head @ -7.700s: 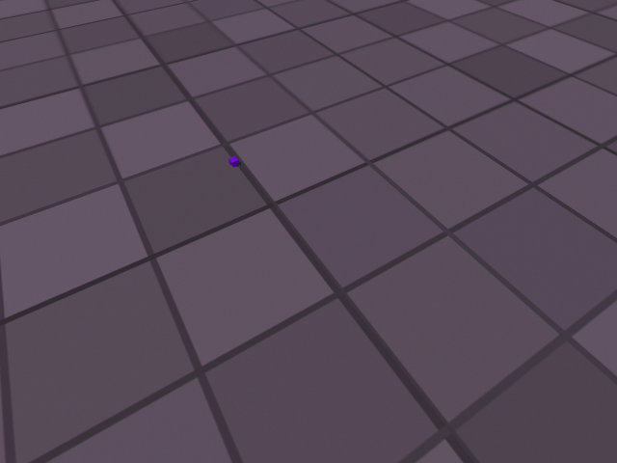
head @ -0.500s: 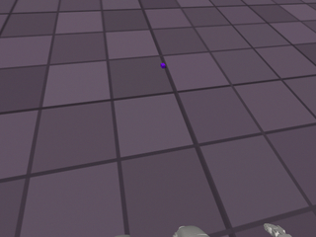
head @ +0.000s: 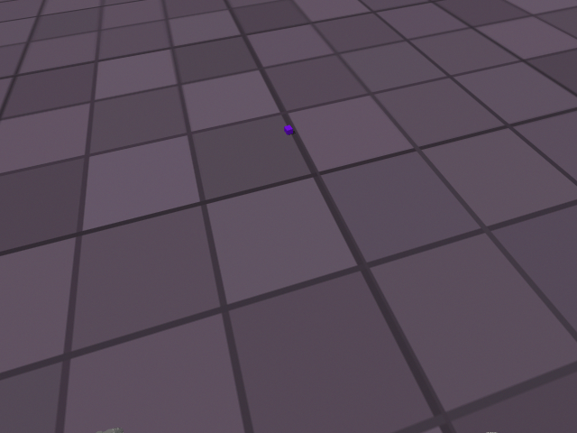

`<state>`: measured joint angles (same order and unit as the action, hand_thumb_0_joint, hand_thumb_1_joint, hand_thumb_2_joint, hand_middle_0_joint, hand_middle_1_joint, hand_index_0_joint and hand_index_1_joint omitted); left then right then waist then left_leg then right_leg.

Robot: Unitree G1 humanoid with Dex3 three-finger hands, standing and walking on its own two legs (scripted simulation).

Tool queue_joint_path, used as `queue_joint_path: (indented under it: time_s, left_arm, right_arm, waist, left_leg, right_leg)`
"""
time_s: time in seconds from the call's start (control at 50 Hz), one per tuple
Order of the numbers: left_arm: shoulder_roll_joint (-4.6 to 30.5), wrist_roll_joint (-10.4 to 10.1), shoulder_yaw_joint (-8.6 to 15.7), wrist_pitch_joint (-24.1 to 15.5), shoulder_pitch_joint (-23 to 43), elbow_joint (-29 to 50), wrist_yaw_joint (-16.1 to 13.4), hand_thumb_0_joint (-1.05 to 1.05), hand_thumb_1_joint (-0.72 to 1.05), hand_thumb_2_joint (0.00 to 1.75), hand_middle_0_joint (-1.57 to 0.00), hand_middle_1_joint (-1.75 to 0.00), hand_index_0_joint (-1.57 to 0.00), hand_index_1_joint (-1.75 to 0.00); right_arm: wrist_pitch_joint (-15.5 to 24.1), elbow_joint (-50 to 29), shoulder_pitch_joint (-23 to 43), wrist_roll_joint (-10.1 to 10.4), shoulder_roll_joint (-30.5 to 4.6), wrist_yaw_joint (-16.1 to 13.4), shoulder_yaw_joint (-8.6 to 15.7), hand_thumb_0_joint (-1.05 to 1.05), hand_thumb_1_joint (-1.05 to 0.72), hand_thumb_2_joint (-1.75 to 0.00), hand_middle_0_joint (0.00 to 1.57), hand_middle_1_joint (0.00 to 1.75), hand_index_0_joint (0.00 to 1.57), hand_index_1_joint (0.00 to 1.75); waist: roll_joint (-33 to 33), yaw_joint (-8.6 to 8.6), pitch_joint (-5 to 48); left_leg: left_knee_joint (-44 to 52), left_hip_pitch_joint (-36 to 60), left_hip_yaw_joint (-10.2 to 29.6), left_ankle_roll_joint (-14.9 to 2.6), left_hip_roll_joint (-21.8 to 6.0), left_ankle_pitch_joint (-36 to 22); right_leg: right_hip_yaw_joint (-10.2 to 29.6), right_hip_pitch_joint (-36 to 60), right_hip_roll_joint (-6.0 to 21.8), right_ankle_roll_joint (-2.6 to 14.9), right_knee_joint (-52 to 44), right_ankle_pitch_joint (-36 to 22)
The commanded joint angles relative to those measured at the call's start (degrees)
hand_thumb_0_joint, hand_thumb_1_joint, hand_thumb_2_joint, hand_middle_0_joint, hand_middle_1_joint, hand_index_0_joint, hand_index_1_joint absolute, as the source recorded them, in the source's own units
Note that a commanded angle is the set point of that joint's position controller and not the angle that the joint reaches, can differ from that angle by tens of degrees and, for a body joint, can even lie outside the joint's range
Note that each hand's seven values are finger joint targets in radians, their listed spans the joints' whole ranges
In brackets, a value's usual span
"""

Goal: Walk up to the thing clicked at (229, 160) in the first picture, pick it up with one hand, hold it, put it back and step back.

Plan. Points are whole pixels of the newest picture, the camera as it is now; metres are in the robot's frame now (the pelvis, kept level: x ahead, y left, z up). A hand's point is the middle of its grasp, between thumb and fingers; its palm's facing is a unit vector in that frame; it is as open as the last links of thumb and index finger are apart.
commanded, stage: walk up
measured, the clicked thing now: (288, 129) +1.69 +0.07 -0.75
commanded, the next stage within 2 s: stand in 0.36 s
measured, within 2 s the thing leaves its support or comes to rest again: neither
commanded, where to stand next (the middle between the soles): +0.07 +0.02 m, yaw +2 degrees
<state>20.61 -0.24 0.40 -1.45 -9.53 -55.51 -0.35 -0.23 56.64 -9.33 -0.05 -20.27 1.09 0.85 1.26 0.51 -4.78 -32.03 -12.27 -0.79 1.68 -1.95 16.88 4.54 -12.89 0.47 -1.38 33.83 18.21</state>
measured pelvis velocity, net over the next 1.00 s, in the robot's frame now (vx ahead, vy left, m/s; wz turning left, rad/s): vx -0.01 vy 0.01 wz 0.01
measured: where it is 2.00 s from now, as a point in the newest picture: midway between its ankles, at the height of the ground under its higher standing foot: outside the picture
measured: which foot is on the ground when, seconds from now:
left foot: down 0.00-1.00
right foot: down 0.00-1.00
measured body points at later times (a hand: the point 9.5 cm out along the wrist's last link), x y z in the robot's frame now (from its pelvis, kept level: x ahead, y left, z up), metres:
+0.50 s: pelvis +0.00 +0.01 +0.02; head +0.00 +0.00 +0.46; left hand +0.08 +0.31 -0.11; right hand +0.08 -0.30 -0.12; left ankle +0.01 +0.14 -0.73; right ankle +0.00 -0.14 -0.73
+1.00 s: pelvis -0.01 +0.01 +0.02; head +0.00 +0.00 +0.47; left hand +0.06 +0.31 -0.11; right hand +0.07 -0.30 -0.12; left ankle +0.01 +0.14 -0.73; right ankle +0.00 -0.14 -0.73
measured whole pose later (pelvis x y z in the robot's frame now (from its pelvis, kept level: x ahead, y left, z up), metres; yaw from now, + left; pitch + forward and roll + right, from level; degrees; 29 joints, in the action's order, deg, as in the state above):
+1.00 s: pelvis -0.01 +0.01 +0.02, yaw +0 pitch -3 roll +0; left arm 20.1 0.3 -0.2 -0.7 -6.7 -65.3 0.5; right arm 0.6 65.7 -5.4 -0.4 -20.4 0.7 0.8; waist 0.2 -0.1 -2.7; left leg -19.2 -7.4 -0.6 1.4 -1.7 9.4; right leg 4.1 -7.1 1.1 -2.1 19.3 9.9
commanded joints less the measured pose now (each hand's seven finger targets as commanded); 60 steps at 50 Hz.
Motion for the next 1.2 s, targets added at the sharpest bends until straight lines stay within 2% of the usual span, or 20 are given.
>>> queue_joint_path:
  time_s: [0.0, 0.06, 0.12, 0.22, 0.32, 0.34, 0.4, 0.46, 0.54, 0.62, 0.66, 0.72, 0.8, 0.86, 0.98, 1.02, 1.1, 1.16, 1.18]
  left_arm:
    - [13.6, 0.3, 3.2, -1.6, 3.0, 1.5, -0.8, 0.00, 0.90, 0.90, -0.20, -0.30, -0.20, -0.30]
    - [12.7, 0.1, 2.7, -1.3, 4.0, 0.1, -0.7, 0.00, 0.90, 0.90, -0.20, -0.30, -0.20, -0.30]
    - [12.4, 0.2, 2.3, -1.2, 4.8, -1.3, -0.5, 0.00, 0.90, 0.90, -0.20, -0.30, -0.20, -0.30]
    - [12.3, 0.3, 2.1, -1.0, 6.6, -3.3, -0.3, 0.00, 0.90, 0.90, -0.20, -0.30, -0.20, -0.30]
    - [12.1, 0.4, 2.0, -1.1, 8.2, -4.5, -0.2, 0.00, 0.90, 0.90, -0.20, -0.30, -0.20, -0.30]
    - [12.2, 0.7, 1.8, -0.9, 7.7, -5.1, -0.1, 0.00, 0.90, 0.90, -0.20, -0.30, -0.20, -0.30]
    - [12.0, 0.6, 1.8, -0.9, 7.2, -5.6, 0.0, 0.00, 0.90, 0.90, -0.20, -0.30, -0.20, -0.30]
    - [12.3, 0.7, 1.8, -0.9, 7.2, -6.0, -0.1, 0.00, 0.90, 0.90, -0.20, -0.30, -0.20, -0.30]
    - [12.2, 0.5, 1.7, -0.7, 7.0, -6.4, -0.1, 0.00, 0.90, 0.90, -0.20, -0.30, -0.20, -0.30]
    - [12.4, 0.7, 1.8, -0.7, 6.6, -6.6, -0.1, 0.00, 0.90, 0.90, -0.20, -0.30, -0.20, -0.30]
    - [12.4, 0.7, 1.8, -0.7, 6.3, -6.7, -0.1, 0.00, 0.90, 0.90, -0.20, -0.30, -0.20, -0.30]
    - [12.3, 0.7, 1.8, -0.7, 6.3, -6.6, -0.2, 0.00, 0.90, 0.90, -0.20, -0.30, -0.20, -0.30]
    - [12.2, 0.7, 1.8, -0.8, 5.5, -6.6, -0.2, 0.00, 0.90, 0.90, -0.20, -0.30, -0.20, -0.30]
    - [12.3, 0.6, 1.9, -0.7, 5.6, -6.4, -0.2, 0.00, 0.90, 0.90, -0.20, -0.30, -0.20, -0.30]
    - [12.1, 0.7, 1.9, -0.3, 4.7, -6.5, 0.0, 0.00, 0.90, 0.90, -0.20, -0.30, -0.20, -0.30]
    - [11.9, 0.8, 1.9, -0.3, 5.0, -6.3, 0.0, 0.00, 0.90, 0.90, -0.20, -0.30, -0.20, -0.30]
    - [12.1, 0.8, 2.1, -0.1, 4.5, -6.3, 0.1, 0.00, 0.90, 0.90, -0.20, -0.30, -0.20, -0.30]
    - [11.8, 0.9, 2.1, -0.3, 4.5, -6.1, 0.1, 0.00, 0.90, 0.90, -0.20, -0.30, -0.20, -0.30]
    - [11.8, 0.8, 2.0, -0.4, 4.0, -6.2, 0.1, 0.00, 0.90, 0.90, -0.20, -0.30, -0.20, -0.30]
  right_arm:
    - [1.6, -2.9, 4.2, -0.1, -12.8, -0.6, 2.6, 0.00, -0.90, -0.90, 0.20, 0.30, 0.20, 0.30]
    - [1.9, -0.9, 4.8, -0.2, -13.1, -0.6, 2.5, 0.00, -0.90, -0.90, 0.20, 0.30, 0.20, 0.30]
    - [2.0, 0.1, 5.8, -0.1, -12.8, -0.6, 2.2, 0.00, -0.90, -0.90, 0.20, 0.30, 0.20, 0.30]
    - [1.9, 1.4, 6.7, -0.1, -12.5, -0.6, 2.3, 0.00, -0.90, -0.90, 0.20, 0.30, 0.20, 0.30]
    - [1.8, 2.7, 6.0, -0.2, -12.3, -0.6, 2.5, 0.00, -0.90, -0.90, 0.20, 0.30, 0.20, 0.30]
    - [2.0, 2.8, 6.8, -0.4, -12.5, -0.8, 2.4, 0.00, -0.90, -0.90, 0.20, 0.30, 0.20, 0.30]
    - [2.2, 3.5, 6.9, -0.5, -12.7, -0.9, 2.5, 0.00, -0.90, -0.90, 0.20, 0.30, 0.20, 0.30]
    - [2.2, 3.9, 7.2, -0.3, -12.5, -0.9, 2.4, 0.00, -0.90, -0.90, 0.20, 0.30, 0.20, 0.30]
    - [2.0, 4.9, 6.9, -0.3, -12.7, -0.9, 2.4, 0.00, -0.90, -0.90, 0.20, 0.30, 0.20, 0.30]
    - [1.9, 5.3, 7.0, -0.4, -12.4, -0.9, 2.3, 0.00, -0.90, -0.90, 0.20, 0.30, 0.20, 0.30]
    - [1.9, 5.5, 6.5, -0.4, -12.2, -0.9, 2.1, 0.00, -0.90, -0.90, 0.20, 0.30, 0.20, 0.30]
    - [1.8, 5.5, 6.8, -0.4, -12.5, -0.9, 2.3, 0.00, -0.90, -0.90, 0.20, 0.30, 0.20, 0.30]
    - [2.0, 5.6, 6.4, -0.3, -12.4, -0.9, 2.1, 0.00, -0.90, -0.90, 0.20, 0.30, 0.20, 0.30]
    - [1.9, 5.8, 6.0, -0.4, -12.4, -0.9, 2.1, 0.00, -0.90, -0.90, 0.20, 0.30, 0.20, 0.30]
    - [1.9, 5.7, 6.4, -0.4, -12.6, -0.9, 2.0, 0.00, -0.90, -0.90, 0.20, 0.30, 0.20, 0.30]
    - [1.9, 5.6, 6.4, -0.4, -12.6, -0.9, 2.1, 0.00, -0.90, -0.90, 0.20, 0.30, 0.20, 0.30]
    - [2.0, 5.5, 6.2, -0.5, -12.7, -0.9, 2.1, 0.00, -0.90, -0.90, 0.20, 0.30, 0.20, 0.30]
    - [2.2, 5.4, 6.4, -0.4, -12.7, -1.0, 2.1, 0.00, -0.90, -0.90, 0.20, 0.30, 0.20, 0.30]
    - [2.2, 5.5, 5.9, -0.3, -12.6, -0.9, 2.0, 0.00, -0.90, -0.90, 0.20, 0.30, 0.20, 0.30]
  waist:
    - [-0.8, -0.34, 4.9]
    - [1.3, -0.12, 4.2]
    - [1.5, 0.16, 4.8]
    - [0.7, -0.28, 4.1]
    - [-0.4, -1.03, 5.5]
    - [-0.8, -1.22, 4.6]
    - [-1.3, -0.93, 6.3]
    - [-2.2, -1.14, 7.4]
    - [-1.6, -1.11, 6.0]
    - [-2.5, -1.12, 6.4]
    - [-1.8, -1.21, 5.6]
    - [-2.1, -1.11, 5.9]
    - [-1.9, -1.11, 6.5]
    - [-1.7, -1.12, 5.9]
    - [-0.4, -0.67, 4.1]
    - [-1.1, -0.83, 5.1]
    - [-0.3, -0.64, 4.3]
    - [-1.1, -0.55, 5.7]
    - [-1.4, -0.60, 5.7]
  left_leg:
    - [7.7, 0.5, 4.7, -4.23, -4.4, -8.4]
    - [10.8, 1.2, 5.7, -4.42, -5.5, -8.0]
    - [12.7, 2.0, 5.8, -4.56, -6.2, -8.2]
    - [14.1, 3.3, 4.8, -3.86, -5.8, -6.1]
    - [14.4, 5.1, 3.8, -3.33, -5.2, -7.0]
    - [15.2, 4.6, 4.9, -3.03, -5.7, -8.6]
    - [15.0, 6.7, 4.6, -2.74, -5.8, -12.4]
    - [14.6, 8.5, 4.5, -2.80, -5.9, -13.5]
    - [16.0, 7.2, 4.7, -2.45, -5.5, -8.6]
    - [15.9, 7.4, 4.7, -2.75, -5.6, -9.2]
    - [16.4, 6.9, 4.8, -2.62, -5.5, -7.7]
    - [15.9, 7.3, 4.9, -2.65, -5.6, -9.5]
    - [15.5, 7.7, 4.8, -2.61, -5.7, -12.3]
    - [15.8, 6.7, 4.8, -2.63, -5.7, -11.6]
    - [17.3, 5.4, 5.4, -2.64, -5.6, -5.4]
    - [16.8, 5.2, 5.4, -2.77, -5.7, -7.4]
    - [18.6, 4.2, 6.3, -2.83, -5.9, -3.1]
    - [16.6, 5.8, 5.7, -2.90, -5.6, -9.3]
    - [16.5, 6.2, 5.6, -2.80, -5.5, -10.0]
  right_leg:
    - [5.2, 2.7, 4.5, 4.60, -8.5, -12.4]
    - [3.2, 3.0, 3.4, 4.07, -9.0, -13.1]
    - [3.1, 4.5, 3.3, 3.51, -10.6, -13.4]
    - [3.6, 4.0, 3.6, 3.12, -13.5, -12.9]
    - [4.1, 4.6, 4.2, 2.99, -14.8, -14.2]
    - [3.8, 4.4, 5.1, 2.25, -15.3, -15.4]
    - [3.4, 5.0, 5.2, 1.90, -15.7, -17.0]
    - [3.3, 5.0, 5.6, 1.96, -16.1, -18.1]
    - [3.3, 4.3, 5.4, 1.88, -17.5, -13.3]
    - [3.3, 4.5, 5.7, 1.96, -17.9, -14.1]
    - [3.2, 4.1, 5.6, 1.84, -18.0, -13.0]
    - [3.0, 3.9, 5.7, 1.93, -18.0, -13.2]
    - [3.0, 4.8, 6.0, 1.99, -17.7, -16.2]
    - [2.9, 5.1, 6.0, 1.98, -17.8, -15.3]
    - [2.8, 3.8, 5.6, 2.14, -18.2, -10.5]
    - [2.7, 4.9, 5.9, 2.21, -17.9, -12.1]
    - [2.3, 4.4, 5.5, 2.35, -17.5, -9.3]
    - [2.8, 5.4, 6.2, 2.30, -17.6, -13.9]
    - [2.4, 4.8, 6.0, 2.17, -17.5, -13.5]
